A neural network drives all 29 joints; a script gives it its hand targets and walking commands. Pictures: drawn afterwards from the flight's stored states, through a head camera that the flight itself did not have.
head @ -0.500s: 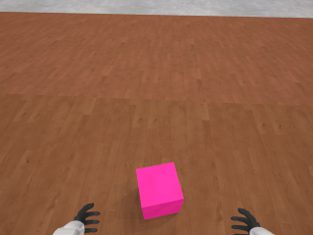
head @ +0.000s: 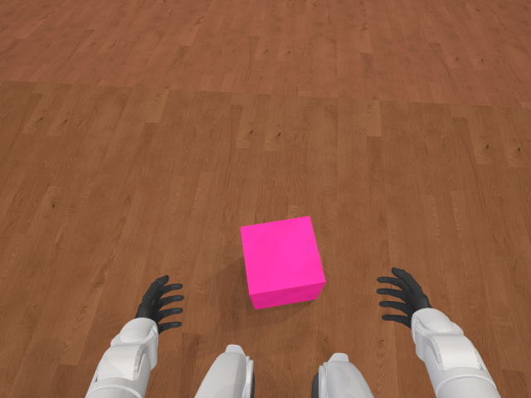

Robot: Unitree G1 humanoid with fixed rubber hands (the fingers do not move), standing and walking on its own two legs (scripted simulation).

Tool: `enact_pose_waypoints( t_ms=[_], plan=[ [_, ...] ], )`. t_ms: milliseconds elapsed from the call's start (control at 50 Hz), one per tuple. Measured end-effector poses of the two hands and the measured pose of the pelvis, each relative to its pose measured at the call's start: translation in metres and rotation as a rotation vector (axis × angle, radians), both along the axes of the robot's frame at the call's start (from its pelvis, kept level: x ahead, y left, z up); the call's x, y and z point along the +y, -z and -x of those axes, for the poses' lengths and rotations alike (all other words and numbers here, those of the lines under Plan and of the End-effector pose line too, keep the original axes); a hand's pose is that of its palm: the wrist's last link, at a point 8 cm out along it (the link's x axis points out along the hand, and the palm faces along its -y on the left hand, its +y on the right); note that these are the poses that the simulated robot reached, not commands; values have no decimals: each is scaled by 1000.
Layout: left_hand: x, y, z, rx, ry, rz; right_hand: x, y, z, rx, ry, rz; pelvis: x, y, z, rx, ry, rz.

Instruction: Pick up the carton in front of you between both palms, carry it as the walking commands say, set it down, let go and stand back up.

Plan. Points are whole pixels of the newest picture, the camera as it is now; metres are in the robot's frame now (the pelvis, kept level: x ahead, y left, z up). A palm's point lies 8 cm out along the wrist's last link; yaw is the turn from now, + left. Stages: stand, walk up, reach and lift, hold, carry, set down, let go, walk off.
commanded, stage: reach and lift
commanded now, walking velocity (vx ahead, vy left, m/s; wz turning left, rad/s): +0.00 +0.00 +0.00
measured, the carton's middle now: (280, 265) +0.48 +0.03 -0.57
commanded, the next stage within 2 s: none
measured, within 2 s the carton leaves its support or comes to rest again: neither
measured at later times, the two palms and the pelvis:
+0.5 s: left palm (180, 233) +0.40 +0.22 -0.13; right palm (382, 205) +0.48 -0.17 -0.13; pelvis -0.04 -0.01 -0.04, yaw +0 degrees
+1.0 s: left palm (199, 239) +0.44 +0.22 -0.26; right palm (358, 217) +0.52 -0.15 -0.27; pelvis -0.02 -0.01 -0.12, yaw +2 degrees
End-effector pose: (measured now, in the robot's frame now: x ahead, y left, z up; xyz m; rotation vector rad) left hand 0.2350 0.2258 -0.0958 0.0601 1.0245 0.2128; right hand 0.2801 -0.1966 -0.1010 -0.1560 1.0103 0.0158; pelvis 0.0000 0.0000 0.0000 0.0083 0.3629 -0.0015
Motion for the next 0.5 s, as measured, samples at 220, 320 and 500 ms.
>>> enact_pose_waypoints(
  t_ms=[220,320,500],
  plan=[
    [-11,11,-73,-113,-71,-7,19,9,-89,-86,-31,-20,-6,20,32,58,7,-9],
    [-12,20,-106,-181,-109,-15,25,16,-130,-147,-43,-21,-8,30,39,126,8,-11],
    [-9,33,-167,-305,-153,-25,30,27,-203,-260,-59,-34,-11,43,38,277,8,-15]
  ],
)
